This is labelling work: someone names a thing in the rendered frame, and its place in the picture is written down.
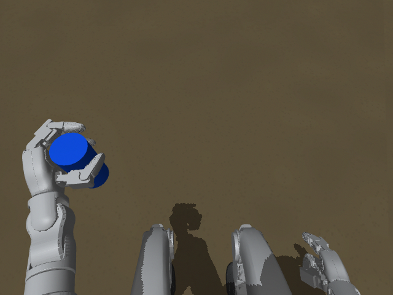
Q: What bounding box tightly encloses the left robot arm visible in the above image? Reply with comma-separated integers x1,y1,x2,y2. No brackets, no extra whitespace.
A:
24,191,77,295

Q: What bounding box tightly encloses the right robot arm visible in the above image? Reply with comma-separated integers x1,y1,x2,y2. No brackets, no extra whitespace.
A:
327,280,360,295

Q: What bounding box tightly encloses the can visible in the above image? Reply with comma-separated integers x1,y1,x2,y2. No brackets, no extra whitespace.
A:
49,133,109,189

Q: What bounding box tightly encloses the left robot hand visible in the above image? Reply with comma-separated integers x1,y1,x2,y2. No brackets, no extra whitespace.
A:
22,119,105,197

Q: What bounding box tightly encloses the right robot hand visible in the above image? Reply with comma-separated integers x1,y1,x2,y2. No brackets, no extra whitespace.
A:
300,232,350,293

